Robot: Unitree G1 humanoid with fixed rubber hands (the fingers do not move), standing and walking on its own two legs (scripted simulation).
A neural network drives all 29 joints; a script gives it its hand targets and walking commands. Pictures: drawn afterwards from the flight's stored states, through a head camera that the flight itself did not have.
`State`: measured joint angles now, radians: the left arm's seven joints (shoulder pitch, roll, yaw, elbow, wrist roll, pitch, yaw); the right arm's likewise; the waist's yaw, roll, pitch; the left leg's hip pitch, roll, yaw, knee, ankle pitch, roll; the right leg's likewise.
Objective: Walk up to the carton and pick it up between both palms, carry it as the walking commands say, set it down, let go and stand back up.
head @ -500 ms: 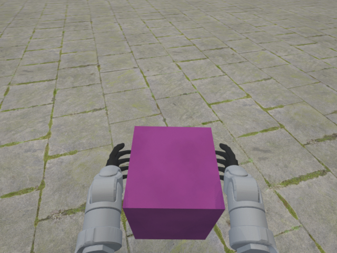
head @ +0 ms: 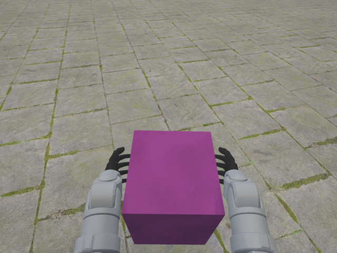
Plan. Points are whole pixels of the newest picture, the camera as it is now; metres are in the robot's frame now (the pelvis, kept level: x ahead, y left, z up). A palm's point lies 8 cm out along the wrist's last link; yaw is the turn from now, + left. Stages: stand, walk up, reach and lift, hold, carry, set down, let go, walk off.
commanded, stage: reach and lift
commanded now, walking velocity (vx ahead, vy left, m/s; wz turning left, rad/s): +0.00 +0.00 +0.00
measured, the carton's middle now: (171, 190) +0.30 +0.01 -0.03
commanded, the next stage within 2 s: hold in 0.24 s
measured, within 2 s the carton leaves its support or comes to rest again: neither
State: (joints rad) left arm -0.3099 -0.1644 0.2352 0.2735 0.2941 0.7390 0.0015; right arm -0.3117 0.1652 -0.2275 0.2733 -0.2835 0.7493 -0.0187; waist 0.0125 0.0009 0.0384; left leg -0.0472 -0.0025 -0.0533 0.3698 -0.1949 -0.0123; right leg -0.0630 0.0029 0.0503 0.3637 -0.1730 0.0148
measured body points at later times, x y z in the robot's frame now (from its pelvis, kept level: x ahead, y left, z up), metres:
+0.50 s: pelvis -0.01 +0.00 +0.00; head -0.06 +0.00 +0.45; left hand +0.29 +0.15 +0.04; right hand +0.29 -0.14 +0.04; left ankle +0.01 +0.13 -0.75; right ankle +0.03 -0.13 -0.75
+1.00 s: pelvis -0.01 -0.02 -0.02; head -0.03 -0.02 +0.43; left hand +0.30 +0.12 +0.05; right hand +0.30 -0.17 +0.05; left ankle +0.02 +0.13 -0.75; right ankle +0.03 -0.13 -0.75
